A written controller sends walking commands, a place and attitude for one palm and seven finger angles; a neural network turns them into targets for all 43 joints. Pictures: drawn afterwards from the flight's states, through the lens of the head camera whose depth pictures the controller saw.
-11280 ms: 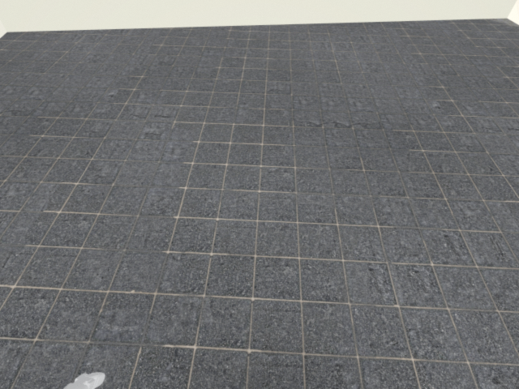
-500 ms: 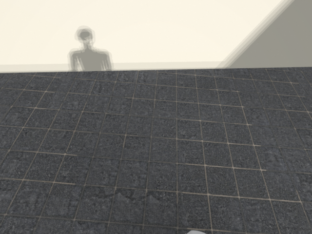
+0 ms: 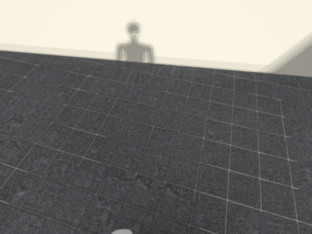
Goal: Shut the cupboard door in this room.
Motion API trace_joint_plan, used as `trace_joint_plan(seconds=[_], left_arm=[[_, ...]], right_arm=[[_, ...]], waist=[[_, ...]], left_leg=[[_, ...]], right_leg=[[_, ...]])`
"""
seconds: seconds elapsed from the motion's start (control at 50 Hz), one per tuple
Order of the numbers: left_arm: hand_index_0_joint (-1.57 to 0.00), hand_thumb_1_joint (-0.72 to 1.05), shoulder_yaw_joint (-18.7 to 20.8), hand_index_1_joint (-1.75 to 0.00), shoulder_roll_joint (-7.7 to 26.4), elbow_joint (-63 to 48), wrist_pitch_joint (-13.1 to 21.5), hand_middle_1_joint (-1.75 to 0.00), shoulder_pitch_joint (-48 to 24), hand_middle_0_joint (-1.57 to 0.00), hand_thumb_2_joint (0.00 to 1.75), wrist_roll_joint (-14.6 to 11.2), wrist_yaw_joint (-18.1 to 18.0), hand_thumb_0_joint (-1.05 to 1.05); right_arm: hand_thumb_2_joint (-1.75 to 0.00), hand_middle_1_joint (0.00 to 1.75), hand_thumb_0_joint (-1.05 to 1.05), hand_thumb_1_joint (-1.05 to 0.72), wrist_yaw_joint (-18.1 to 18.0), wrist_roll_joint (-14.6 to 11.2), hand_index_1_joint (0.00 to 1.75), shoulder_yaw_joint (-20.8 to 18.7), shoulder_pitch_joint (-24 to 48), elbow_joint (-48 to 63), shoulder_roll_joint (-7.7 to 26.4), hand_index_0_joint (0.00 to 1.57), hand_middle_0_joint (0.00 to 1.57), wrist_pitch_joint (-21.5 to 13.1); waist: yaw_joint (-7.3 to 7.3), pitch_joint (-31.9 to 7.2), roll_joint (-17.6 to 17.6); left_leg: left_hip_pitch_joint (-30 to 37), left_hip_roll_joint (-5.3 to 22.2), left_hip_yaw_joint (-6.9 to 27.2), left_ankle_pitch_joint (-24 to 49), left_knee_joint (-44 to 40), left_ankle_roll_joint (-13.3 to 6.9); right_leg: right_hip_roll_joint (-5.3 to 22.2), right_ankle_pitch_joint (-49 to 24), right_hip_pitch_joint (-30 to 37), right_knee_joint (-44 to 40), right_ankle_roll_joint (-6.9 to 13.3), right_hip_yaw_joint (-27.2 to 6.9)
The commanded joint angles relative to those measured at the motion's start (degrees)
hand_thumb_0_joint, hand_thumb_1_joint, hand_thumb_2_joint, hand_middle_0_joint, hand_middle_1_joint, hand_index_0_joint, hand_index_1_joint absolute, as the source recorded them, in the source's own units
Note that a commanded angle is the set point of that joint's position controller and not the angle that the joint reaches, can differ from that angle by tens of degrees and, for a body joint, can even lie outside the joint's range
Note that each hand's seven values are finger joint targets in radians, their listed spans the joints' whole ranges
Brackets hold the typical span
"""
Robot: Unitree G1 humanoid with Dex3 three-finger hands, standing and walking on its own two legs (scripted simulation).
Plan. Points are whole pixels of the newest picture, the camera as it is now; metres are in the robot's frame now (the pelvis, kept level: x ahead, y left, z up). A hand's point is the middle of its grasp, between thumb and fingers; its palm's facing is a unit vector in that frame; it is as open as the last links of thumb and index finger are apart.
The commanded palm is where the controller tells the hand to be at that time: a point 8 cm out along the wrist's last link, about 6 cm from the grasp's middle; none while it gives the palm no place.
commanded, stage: turn or walk to find it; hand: left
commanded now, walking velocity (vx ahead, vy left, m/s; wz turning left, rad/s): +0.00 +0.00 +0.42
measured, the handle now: out of the picture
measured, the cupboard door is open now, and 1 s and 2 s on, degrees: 90 90 90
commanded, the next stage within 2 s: none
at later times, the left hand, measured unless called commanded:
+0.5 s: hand out of the picture +0.04 +0.21 -0.15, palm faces +0.20 -0.94 -0.28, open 7.4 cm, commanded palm none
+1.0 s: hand out of the picture -0.12 +0.23 -0.19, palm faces +0.44 -0.87 -0.24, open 7.4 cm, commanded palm none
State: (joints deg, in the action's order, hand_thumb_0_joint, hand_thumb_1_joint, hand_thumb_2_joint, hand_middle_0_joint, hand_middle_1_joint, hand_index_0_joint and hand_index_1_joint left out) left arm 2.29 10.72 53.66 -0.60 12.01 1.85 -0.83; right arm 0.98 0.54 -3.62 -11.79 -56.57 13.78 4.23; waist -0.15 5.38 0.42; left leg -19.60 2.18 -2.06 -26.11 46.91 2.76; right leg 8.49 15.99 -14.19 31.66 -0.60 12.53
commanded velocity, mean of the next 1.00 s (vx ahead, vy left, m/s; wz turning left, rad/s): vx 0.00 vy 0.00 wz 0.42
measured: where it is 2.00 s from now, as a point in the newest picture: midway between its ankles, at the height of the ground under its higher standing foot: outside the picture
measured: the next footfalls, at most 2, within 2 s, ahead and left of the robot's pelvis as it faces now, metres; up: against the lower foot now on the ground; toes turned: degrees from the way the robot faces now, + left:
left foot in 0.06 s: +0.02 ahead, +0.14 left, +0.00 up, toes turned +6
right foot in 0.48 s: +0.04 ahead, -0.11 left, +0.00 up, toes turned +6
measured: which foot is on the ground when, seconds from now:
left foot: up 0.00-0.04, down 0.06-0.48, up 0.50-0.88, down 0.90-1.00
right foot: down 0.00-0.06, up 0.08-0.46, down 0.48-0.90, up 0.92-1.00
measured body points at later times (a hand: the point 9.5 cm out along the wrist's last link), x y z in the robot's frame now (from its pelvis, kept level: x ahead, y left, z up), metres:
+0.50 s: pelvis -0.02 -0.01 -0.01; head +0.01 -0.02 +0.44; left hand +0.03 +0.26 -0.13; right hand +0.09 -0.24 -0.16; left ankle -0.02 +0.13 -0.73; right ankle +0.00 -0.12 -0.74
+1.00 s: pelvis -0.06 +0.02 +0.00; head -0.04 +0.06 +0.44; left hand -0.14 +0.27 -0.17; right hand +0.12 -0.18 -0.13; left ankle -0.11 +0.11 -0.74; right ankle -0.02 -0.12 -0.69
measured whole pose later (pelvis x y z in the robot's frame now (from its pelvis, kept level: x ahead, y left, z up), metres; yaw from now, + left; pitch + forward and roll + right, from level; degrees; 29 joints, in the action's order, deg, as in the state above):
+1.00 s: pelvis -0.06 +0.02 +0.00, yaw +23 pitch -1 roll -1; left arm 4.0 14.9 57.0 -4.0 13.1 1.0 -1.0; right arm 0.2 0.9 -2.2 -8.6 -54.3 11.5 1.3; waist -1.2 5.4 3.1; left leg -14.5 0.6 -2.8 -18.3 33.7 -1.7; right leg 7.0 28.7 -23.3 55.6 -3.5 6.2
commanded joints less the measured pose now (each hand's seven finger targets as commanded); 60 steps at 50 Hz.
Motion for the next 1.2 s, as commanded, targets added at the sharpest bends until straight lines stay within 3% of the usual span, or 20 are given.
trace_joint_plan(seconds=[0.0,0.02,0.04,0.06,0.16,0.3,0.4,0.42,0.44,0.46,0.5,0.54,0.58,0.76,0.84,0.86,0.88,0.9,1.0,1.18], left_arm=[[-0.20,0.90,3.5,-0.30,13.2,-1.8,0.0,-0.30,2.1,-0.20,0.90,-0.6,-0.7,0.00],[-0.20,0.90,3.3,-0.30,11.5,-2.4,-0.5,-0.30,2.6,-0.20,0.90,-1.2,-0.6,0.00],[-0.20,0.90,2.4,-0.30,7.6,-4.6,-0.7,-0.30,2.2,-0.20,0.90,-1.4,-0.2,0.00],[-0.20,0.90,1.6,-0.30,7.1,-5.9,-1.2,-0.30,-1.9,-0.20,0.90,-0.9,-0.3,0.00],[-0.20,0.90,2.1,-0.30,7.4,-2.4,-1.2,-0.30,-1.5,-0.20,0.90,-1.2,0.2,0.00],[-0.20,0.90,1.7,-0.30,6.5,-3.7,-1.3,-0.30,-3.7,-0.20,0.90,-1.3,0.0,0.00],[-0.20,0.90,1.8,-0.30,6.6,-2.9,-0.3,-0.30,2.4,-0.20,0.90,-1.5,-0.3,0.00],[-0.20,0.90,2.0,-0.30,7.3,-2.4,0.1,-0.30,4.8,-0.20,0.90,-1.4,-0.4,0.00],[-0.20,0.90,2.5,-0.30,10.7,-2.4,0.8,-0.30,6.0,-0.20,0.90,-0.8,-0.8,0.00],[-0.20,0.90,3.5,-0.30,15.4,-2.9,1.1,-0.30,6.1,-0.20,0.90,-0.1,-1.1,0.00],[-0.20,0.90,3.7,-0.30,13.8,-4.3,0.7,-0.30,2.5,-0.20,0.90,-0.7,-1.4,0.00],[-0.20,0.90,2.5,-0.30,10.5,-5.6,0.9,-0.30,-3.3,-0.20,0.90,-0.6,-1.2,0.00],[-0.20,0.90,2.1,-0.30,9.6,-5.6,1.3,-0.30,-2.8,-0.20,0.90,-0.5,-1.1,0.00],[-0.20,0.90,3.4,-0.30,13.5,-1.8,0.8,-0.30,4.9,-0.20,0.90,0.1,-0.9,0.00],[-0.20,0.90,3.6,-0.30,13.5,-1.3,0.1,-0.30,2.6,-0.20,0.90,-0.7,-0.7,0.00],[-0.20,0.90,3.3,-0.30,11.3,-2.2,-0.4,-0.30,3.3,-0.20,0.90,-1.2,-0.5,0.00],[-0.20,0.90,2.2,-0.30,7.5,-4.3,-0.6,-0.30,2.3,-0.20,0.90,-1.4,-0.1,0.00],[-0.20,0.90,1.5,-0.30,7.8,-5.0,-1.5,-0.30,-2.1,-0.20,0.90,-0.7,-0.7,0.00],[-0.20,0.90,2.2,-0.30,7.8,-1.7,-1.3,-0.30,-0.8,-0.20,0.90,-1.1,0.4,0.00],[-0.20,0.90,1.6,-0.30,6.5,-4.3,-1.2,-0.30,-4.1,-0.20,0.90,-1.3,-0.1,0.00]], right_arm=[[-0.90,0.30,0.00,-0.90,-0.3,0.0,0.30,-0.5,-1.1,4.1,3.5,0.20,0.20,-2.9],[-0.90,0.30,0.00,-0.90,-0.2,0.2,0.30,-1.2,-3.1,3.8,6.6,0.20,0.20,-3.6],[-0.90,0.30,0.00,-0.90,-0.5,0.7,0.30,-2.5,-4.9,4.2,12.3,0.20,0.20,-3.9],[-0.90,0.30,0.00,-0.90,-1.0,0.7,0.30,-3.0,-6.9,3.4,14.2,0.20,0.20,-3.4],[-0.90,0.30,0.00,-0.90,-2.2,0.7,0.30,-1.2,0.8,4.5,8.9,0.20,0.20,-4.0],[-0.90,0.30,0.00,-0.90,-1.8,0.9,0.30,-1.9,-0.9,4.7,9.4,0.20,0.20,-3.4],[-0.90,0.30,0.00,-0.90,-1.4,0.9,0.30,-2.5,2.0,6.0,9.5,0.20,0.20,-2.8],[-0.90,0.30,0.00,-0.90,-1.3,0.6,0.30,-2.4,2.4,6.3,8.7,0.20,0.20,-2.8],[-0.90,0.30,0.00,-0.90,-1.0,0.0,0.30,-2.1,1.5,6.8,5.7,0.20,0.20,-2.9],[-0.90,0.30,0.00,-0.90,-0.7,0.0,0.30,-1.4,2.1,8.7,2.3,0.20,0.20,-2.9],[-0.90,0.30,0.00,-0.90,-0.8,0.6,0.30,-2.6,4.0,8.3,5.6,0.20,0.20,-1.3],[-0.90,0.30,0.00,-0.90,0.0,0.8,0.30,-2.5,1.1,5.6,4.9,0.20,0.20,-1.0],[-0.90,0.30,0.00,-0.90,0.2,0.7,0.30,-2.1,-0.7,4.7,4.2,0.20,0.20,-1.0],[-0.90,0.30,0.00,-0.90,-0.1,-0.1,0.30,-0.5,5.9,5.7,2.6,0.20,0.20,-2.0],[-0.90,0.30,0.00,-0.90,-0.3,0.0,0.30,-0.6,-0.3,4.1,4.0,0.20,0.20,-3.0],[-0.90,0.30,0.00,-0.90,-0.3,0.3,0.30,-1.4,-1.8,4.1,7.8,0.20,0.20,-3.7],[-0.90,0.30,0.00,-0.90,-0.5,0.7,0.30,-2.6,-3.9,4.2,13.3,0.20,0.20,-3.8],[-0.90,0.30,0.00,-0.90,-1.1,0.6,0.30,-2.8,-6.2,3.1,14.1,0.20,0.20,-3.4],[-0.90,0.30,0.00,-0.90,-2.1,0.6,0.30,-1.1,2.1,4.9,9.0,0.20,0.20,-4.0],[-0.90,0.30,0.00,-0.90,-1.7,0.9,0.30,-2.2,-0.8,5.0,9.6,0.20,0.20,-3.3]], waist=[[0.24,-9.1,8.7],[1.51,-10.6,0.6],[2.50,-9.8,-16.4],[4.25,-8.2,-15.0],[0.67,-6.6,-9.9],[2.17,-5.5,-8.4],[-0.61,-7.3,-8.7],[-1.70,-8.5,-7.0],[-2.16,-9.3,2.1],[-2.43,-6.7,16.8],[-1.73,-4.1,13.0],[1.32,-2.1,7.3],[1.32,-3.7,9.2],[-3.17,-6.5,11.4],[0.57,-9.3,8.3],[1.53,-10.8,-1.3],[2.69,-9.4,-17.7],[4.57,-9.0,-16.2],[0.24,-5.9,-9.4],[2.11,-7.3,-8.8]], left_leg=[[7.5,-0.8,-2.9,10.6,-19.9,-0.8],[15.5,3.6,2.8,18.2,-25.4,-2.6],[20.6,17.6,20.9,35.7,-27.5,-8.9],[16.4,22.1,22.7,40.9,-28.6,-13.8],[13.2,12.3,11.9,41.3,-26.6,-11.7],[11.5,11.9,16.3,34.8,-27.3,-12.7],[6.0,9.1,17.9,32.0,-23.2,-10.7],[3.1,7.0,16.8,28.2,-20.0,-8.7],[-4.5,2.3,12.6,17.7,-12.8,-5.3],[-13.9,-6.0,4.3,-3.3,-0.5,-1.4],[-12.0,-3.1,8.1,-5.4,17.4,-2.0],[-11.7,-1.5,6.4,2.0,23.0,-1.1],[-11.2,-1.3,4.6,4.5,22.3,0.1],[-4.5,-0.8,-1.3,-1.7,-1.1,0.4],[8.9,-0.9,-3.0,12.8,-21.5,-0.8],[17.4,5.5,5.3,21.0,-26.1,-3.4],[21.4,19.2,22.0,38.8,-27.8,-10.2],[16.8,21.3,22.6,38.6,-28.8,-13.0],[12.3,11.9,12.6,37.3,-27.9,-11.5],[13.3,11.4,18.9,34.1,-27.2,-13.1]], right_leg=[[10.5,-20.9,5.3,-1.1,3.8,-6.2],[7.5,-13.0,-2.4,6.5,0.6,-3.8],[0.1,11.4,-16.5,17.2,-3.7,-1.3],[-1.3,20.5,-17.5,25.6,-3.6,-5.8],[-2.1,9.2,-16.3,31.3,-3.8,-10.5],[-4.2,10.3,-11.5,19.0,-3.9,-10.3],[-6.6,2.5,0.6,0.9,-3.0,-8.6],[-5.5,-3.1,6.2,-7.2,-2.9,-8.8],[2.2,-4.1,13.4,-13.3,-0.9,-16.1],[15.8,-9.1,14.1,-16.2,5.6,-30.1],[17.6,-4.0,1.6,-18.4,10.2,-30.0],[11.0,-6.5,0.3,-15.5,7.6,-18.6],[9.1,-11.7,2.5,-14.2,6.6,-13.6],[12.3,-26.0,10.1,-9.2,8.9,-11.1],[10.3,-22.0,5.4,-0.3,3.5,-5.9],[6.5,-11.8,-3.7,8.0,0.1,-3.2],[-0.6,16.2,-17.4,18.6,-3.8,-1.6],[-1.0,20.8,-16.5,26.0,-3.5,-7.4],[-2.0,8.2,-15.9,31.7,-3.9,-10.7],[-4.8,10.2,-11.7,17.4,-4.0,-11.0]])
